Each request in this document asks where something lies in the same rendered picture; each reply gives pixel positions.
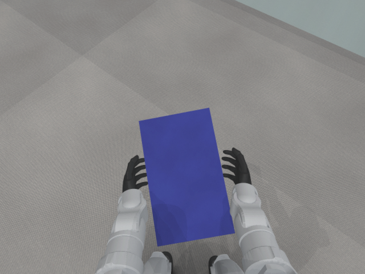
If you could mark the robot shin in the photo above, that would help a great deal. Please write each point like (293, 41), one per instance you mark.
(221, 257)
(158, 254)

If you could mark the carton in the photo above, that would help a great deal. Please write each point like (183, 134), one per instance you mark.
(186, 184)

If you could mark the robot right forearm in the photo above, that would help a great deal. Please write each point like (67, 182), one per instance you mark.
(261, 253)

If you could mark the right robot shin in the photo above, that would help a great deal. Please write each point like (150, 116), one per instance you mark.
(221, 257)

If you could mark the left robot shin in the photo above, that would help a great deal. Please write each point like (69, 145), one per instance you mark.
(158, 254)

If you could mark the robot left forearm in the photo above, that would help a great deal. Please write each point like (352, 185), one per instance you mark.
(126, 240)

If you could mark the robot left hand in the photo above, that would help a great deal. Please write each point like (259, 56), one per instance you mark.
(130, 179)

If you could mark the robot right hand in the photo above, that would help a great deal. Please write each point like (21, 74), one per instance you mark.
(240, 170)

